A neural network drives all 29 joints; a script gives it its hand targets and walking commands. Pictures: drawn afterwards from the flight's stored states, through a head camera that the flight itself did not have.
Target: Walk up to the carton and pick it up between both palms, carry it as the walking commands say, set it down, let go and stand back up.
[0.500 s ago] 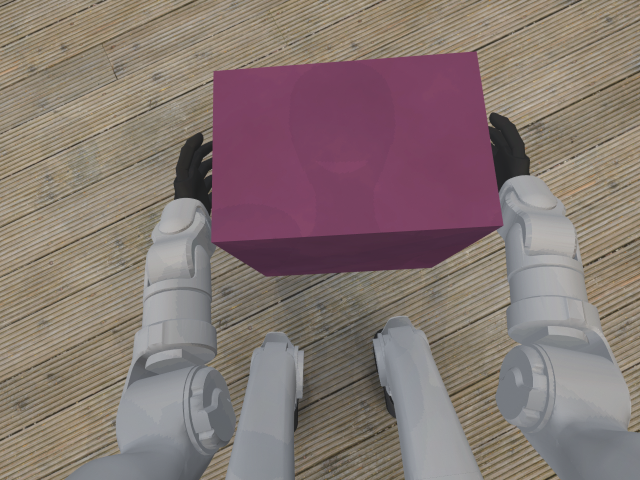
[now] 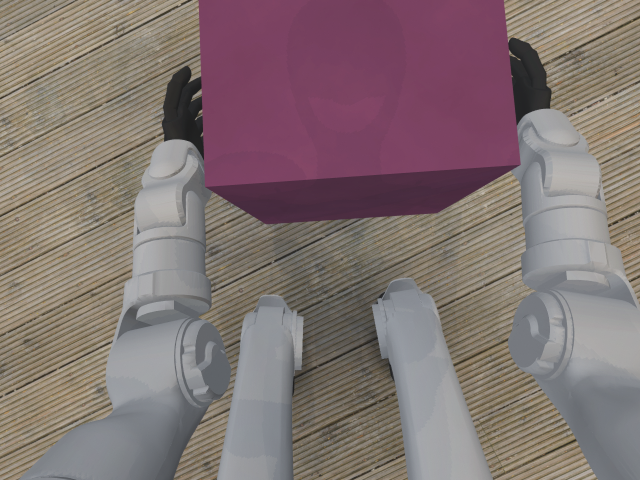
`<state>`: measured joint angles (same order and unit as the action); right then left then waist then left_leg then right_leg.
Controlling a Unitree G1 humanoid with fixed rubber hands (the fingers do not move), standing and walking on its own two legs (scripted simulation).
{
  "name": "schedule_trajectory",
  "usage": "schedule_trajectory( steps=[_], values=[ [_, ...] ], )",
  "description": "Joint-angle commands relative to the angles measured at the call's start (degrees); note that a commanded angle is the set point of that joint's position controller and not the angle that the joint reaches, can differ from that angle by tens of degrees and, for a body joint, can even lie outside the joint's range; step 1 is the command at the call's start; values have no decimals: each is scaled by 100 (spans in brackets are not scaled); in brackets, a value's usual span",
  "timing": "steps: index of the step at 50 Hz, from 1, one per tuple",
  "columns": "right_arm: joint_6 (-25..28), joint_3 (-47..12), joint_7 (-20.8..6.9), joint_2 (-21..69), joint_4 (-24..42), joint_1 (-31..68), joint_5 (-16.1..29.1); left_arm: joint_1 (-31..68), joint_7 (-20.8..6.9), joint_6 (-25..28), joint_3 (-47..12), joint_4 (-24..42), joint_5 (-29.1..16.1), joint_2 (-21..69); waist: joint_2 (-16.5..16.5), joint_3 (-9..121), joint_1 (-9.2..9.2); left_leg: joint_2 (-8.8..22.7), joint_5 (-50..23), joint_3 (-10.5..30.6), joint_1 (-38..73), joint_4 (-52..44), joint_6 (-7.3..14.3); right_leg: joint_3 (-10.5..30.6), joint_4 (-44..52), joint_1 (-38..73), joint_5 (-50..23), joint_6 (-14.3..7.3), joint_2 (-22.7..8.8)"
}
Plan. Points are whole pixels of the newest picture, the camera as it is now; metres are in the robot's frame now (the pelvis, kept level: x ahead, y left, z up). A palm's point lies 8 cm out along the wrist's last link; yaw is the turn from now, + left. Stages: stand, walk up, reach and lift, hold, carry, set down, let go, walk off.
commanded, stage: set down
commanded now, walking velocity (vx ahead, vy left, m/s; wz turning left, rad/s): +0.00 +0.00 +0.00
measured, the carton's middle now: (349, 131) +0.50 -0.06 -0.17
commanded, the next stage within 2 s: none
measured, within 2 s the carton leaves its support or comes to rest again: neither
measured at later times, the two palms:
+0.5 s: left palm (215, 144) +0.51 +0.13 -0.19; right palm (495, 122) +0.49 -0.25 -0.19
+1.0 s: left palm (228, 147) +0.53 +0.13 -0.26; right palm (476, 122) +0.51 -0.25 -0.25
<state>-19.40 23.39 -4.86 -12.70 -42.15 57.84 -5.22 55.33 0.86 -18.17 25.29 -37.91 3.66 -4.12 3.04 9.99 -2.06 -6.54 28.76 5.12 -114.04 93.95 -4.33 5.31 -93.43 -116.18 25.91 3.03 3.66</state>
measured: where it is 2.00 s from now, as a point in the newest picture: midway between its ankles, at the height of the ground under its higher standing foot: (341, 364)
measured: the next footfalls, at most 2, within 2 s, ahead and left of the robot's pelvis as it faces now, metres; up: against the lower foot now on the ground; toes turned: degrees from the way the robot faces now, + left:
none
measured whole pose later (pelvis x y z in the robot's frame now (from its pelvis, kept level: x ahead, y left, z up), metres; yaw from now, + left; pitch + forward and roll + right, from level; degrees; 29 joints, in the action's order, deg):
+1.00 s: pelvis -0.01 +0.00 -0.11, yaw +1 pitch +46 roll +3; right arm -16.3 15.3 -1.9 -22.4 -50.8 74.7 2.7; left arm 71.7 5.4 -14.8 19.7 -45.7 -3.5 -11.2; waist 2.6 -6.7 -2.6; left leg -8.3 33.0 4.1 -129.4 116.4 -6.4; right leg 5.3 -116.5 -132.4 29.6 3.4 4.9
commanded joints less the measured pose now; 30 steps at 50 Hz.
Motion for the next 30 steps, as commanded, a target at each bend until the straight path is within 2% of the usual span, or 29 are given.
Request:
schedule_trajectory(
  steps=[1, 30],
  values=[
    [92, -2721, -1223, 5334, 367, 3387, 706, 3922, -1026, 80, -2964, 288, -641, 5204, -285, 5887, -269, -348, -1132, -964, 2270, -664, 105, -932, 589, 4028, -1600, -101, 312],
    [315, -2886, -1092, 4608, 163, 4561, 1096, 5241, -701, 323, -2985, 183, -1021, 4588, -397, 5886, -281, -292, -1173, -1160, 1530, 777, 128, -1005, -779, 3181, -1698, -71, 211]
  ],
)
